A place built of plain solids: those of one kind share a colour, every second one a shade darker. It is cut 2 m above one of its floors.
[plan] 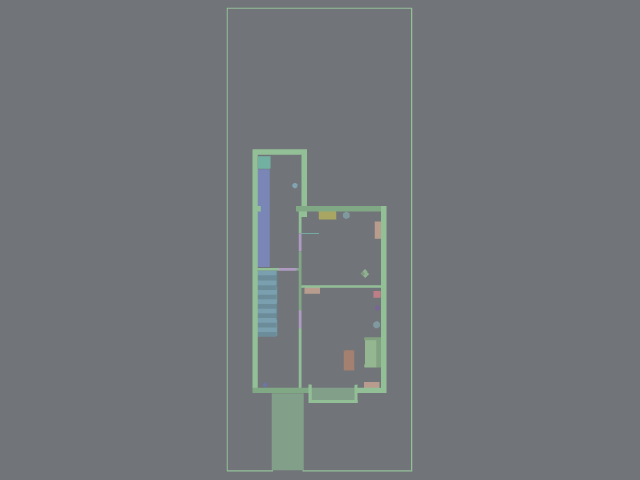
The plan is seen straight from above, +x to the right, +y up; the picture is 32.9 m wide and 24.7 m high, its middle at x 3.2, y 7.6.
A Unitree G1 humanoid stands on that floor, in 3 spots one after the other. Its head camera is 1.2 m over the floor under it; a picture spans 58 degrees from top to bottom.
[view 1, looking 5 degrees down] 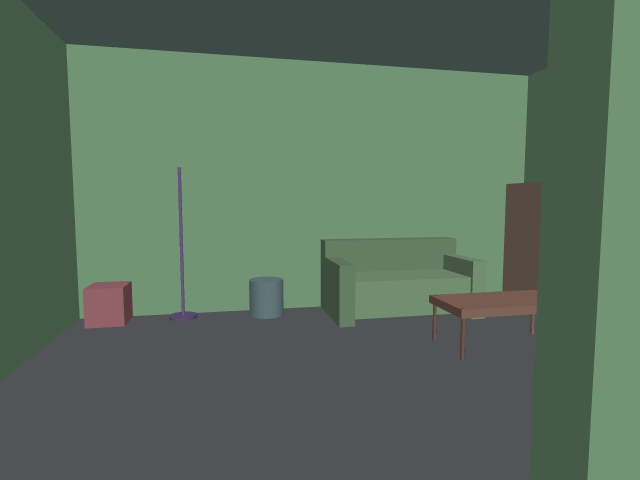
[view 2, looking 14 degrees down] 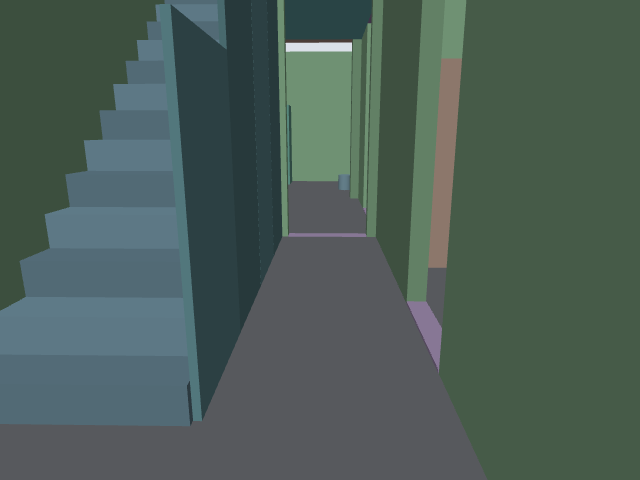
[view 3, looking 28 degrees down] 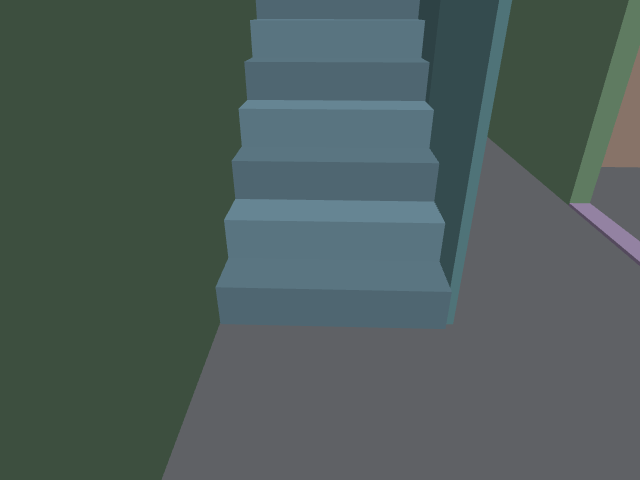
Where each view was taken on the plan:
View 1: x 1.54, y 3.62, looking -12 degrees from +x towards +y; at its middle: wall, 4.93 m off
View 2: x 1.54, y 1.05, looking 91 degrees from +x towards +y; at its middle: ground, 4.96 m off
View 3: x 0.48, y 1.15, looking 92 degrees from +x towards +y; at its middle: tread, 1.93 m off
